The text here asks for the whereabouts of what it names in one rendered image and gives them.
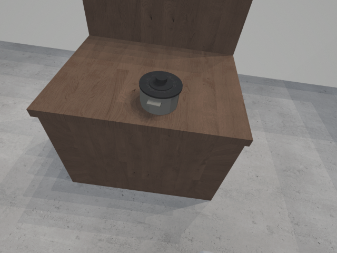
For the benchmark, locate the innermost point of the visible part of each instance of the pot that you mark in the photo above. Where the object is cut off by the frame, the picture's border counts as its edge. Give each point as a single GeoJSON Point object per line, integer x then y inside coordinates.
{"type": "Point", "coordinates": [158, 106]}

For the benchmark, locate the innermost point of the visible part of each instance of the table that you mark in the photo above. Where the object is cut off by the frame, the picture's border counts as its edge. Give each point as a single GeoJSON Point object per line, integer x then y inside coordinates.
{"type": "Point", "coordinates": [91, 109]}

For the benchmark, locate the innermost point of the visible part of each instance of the knob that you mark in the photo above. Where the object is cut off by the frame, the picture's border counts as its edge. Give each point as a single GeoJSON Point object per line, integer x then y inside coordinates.
{"type": "Point", "coordinates": [161, 78]}

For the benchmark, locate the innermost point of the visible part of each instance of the lid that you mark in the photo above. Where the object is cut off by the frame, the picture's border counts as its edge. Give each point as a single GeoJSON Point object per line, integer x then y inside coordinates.
{"type": "Point", "coordinates": [150, 87]}

